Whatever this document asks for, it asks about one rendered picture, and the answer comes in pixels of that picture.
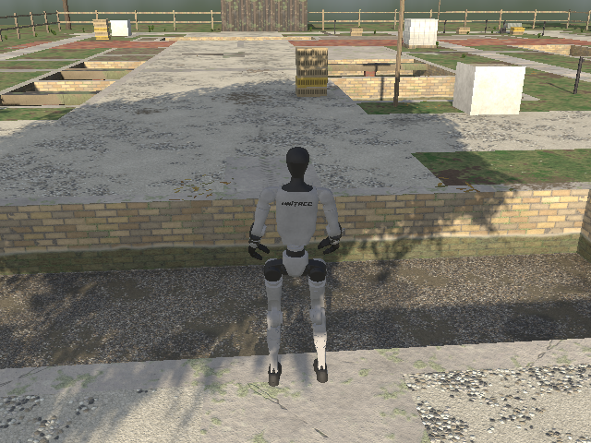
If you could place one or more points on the humanoid robot torso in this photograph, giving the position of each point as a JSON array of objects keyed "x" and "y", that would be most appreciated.
[{"x": 296, "y": 216}]

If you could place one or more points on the right robot hand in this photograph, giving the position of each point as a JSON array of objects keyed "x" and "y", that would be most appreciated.
[{"x": 326, "y": 242}]

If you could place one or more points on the robot left forearm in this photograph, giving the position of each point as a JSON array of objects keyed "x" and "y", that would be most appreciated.
[{"x": 253, "y": 239}]

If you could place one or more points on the right robot upper arm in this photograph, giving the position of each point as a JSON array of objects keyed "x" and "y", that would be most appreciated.
[{"x": 325, "y": 196}]

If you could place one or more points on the left robot hand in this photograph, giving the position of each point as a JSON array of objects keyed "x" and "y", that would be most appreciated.
[{"x": 254, "y": 254}]

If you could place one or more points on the robot right forearm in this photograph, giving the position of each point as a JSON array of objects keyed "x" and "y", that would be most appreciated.
[{"x": 335, "y": 240}]

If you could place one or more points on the robot left shin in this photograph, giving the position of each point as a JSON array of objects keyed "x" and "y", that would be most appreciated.
[{"x": 273, "y": 340}]

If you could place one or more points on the left robot upper arm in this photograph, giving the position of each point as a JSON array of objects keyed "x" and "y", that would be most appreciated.
[{"x": 267, "y": 195}]

